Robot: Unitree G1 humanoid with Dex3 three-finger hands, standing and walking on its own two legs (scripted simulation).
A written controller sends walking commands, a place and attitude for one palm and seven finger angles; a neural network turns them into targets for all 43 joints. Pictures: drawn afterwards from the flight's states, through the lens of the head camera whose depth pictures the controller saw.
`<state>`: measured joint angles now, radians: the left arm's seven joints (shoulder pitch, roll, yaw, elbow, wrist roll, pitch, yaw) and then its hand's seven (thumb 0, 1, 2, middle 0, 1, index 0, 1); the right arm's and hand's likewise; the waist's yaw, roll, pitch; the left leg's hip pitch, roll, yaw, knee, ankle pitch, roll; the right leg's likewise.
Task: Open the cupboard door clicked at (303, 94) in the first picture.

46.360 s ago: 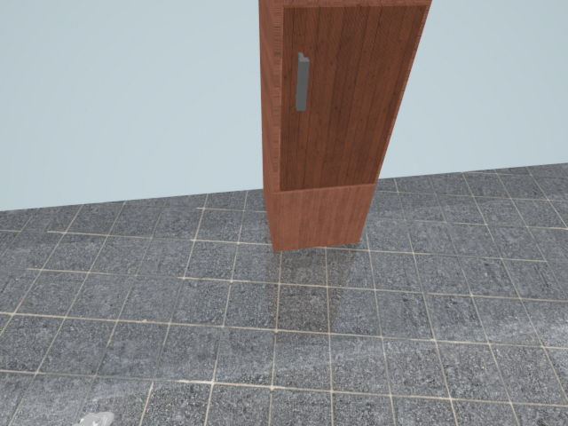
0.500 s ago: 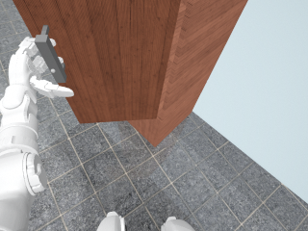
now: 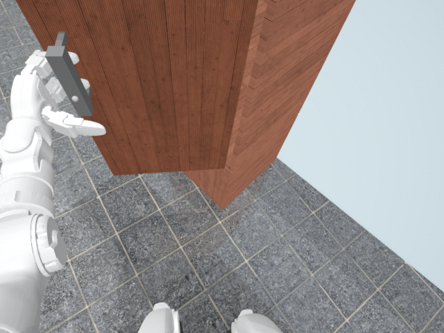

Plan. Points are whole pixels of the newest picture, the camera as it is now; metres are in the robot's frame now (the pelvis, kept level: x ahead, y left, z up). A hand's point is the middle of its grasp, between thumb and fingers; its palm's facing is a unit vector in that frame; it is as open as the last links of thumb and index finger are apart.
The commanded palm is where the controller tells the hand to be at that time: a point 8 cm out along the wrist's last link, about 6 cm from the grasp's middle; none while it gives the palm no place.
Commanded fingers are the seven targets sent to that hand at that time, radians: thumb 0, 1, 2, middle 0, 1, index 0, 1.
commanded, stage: close the thumb around the handle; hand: left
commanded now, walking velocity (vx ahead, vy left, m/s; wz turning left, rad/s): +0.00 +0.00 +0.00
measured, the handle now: (74, 76) +0.55 +0.23 +0.10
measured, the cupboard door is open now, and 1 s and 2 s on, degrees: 51 52 100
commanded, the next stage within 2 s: pull the door open along its arc in 0.72 s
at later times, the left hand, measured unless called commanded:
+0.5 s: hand (73, 98) +0.50 +0.22 +0.10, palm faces +0.06 -1.00 -0.01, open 7.9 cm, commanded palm +0.47 +0.26 +0.10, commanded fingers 0.00 0.90 0.90 -0.40 -1.35 -0.40 -1.35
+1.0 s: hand (81, 102) +0.49 +0.21 +0.10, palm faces +0.05 -1.00 +0.01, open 6.5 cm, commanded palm +0.45 +0.25 +0.10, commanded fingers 0.00 0.90 0.90 -0.40 -1.35 -0.40 -1.35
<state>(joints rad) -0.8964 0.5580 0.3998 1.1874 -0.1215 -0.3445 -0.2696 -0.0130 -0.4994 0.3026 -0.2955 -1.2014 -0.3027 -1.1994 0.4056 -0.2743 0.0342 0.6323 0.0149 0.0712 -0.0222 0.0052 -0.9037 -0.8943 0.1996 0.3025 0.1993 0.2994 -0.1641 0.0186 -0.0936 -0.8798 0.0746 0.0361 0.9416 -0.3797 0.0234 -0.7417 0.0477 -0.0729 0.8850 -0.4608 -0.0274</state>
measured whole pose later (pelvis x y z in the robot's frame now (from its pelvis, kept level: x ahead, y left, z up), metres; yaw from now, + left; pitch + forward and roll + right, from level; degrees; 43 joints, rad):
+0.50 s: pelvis +0.00 +0.01 +0.00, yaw +0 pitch +18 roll -3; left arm -0.87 0.54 0.40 1.17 -0.12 -0.35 -0.25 0.00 0.37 0.68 -0.36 -1.29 -0.36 -1.29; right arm 0.40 -0.26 0.03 0.63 0.01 0.08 -0.02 0.00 -0.90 -0.89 0.20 0.30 0.20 0.30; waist -0.16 0.02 -0.10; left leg -0.87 0.07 0.04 0.94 -0.39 0.03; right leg -0.73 0.04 -0.06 0.88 -0.46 -0.02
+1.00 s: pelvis +0.00 +0.01 +0.00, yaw -1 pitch +17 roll -3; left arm -0.82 0.50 0.40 1.11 -0.13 -0.36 -0.23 0.01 0.65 0.79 -0.29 -1.32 -0.30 -1.32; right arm 0.41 -0.27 0.03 0.62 0.01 0.08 -0.01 0.01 -0.90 -0.89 0.20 0.30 0.20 0.30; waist -0.16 0.02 -0.11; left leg -0.85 0.07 0.06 0.93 -0.38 0.03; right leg -0.73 0.05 -0.05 0.88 -0.46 -0.02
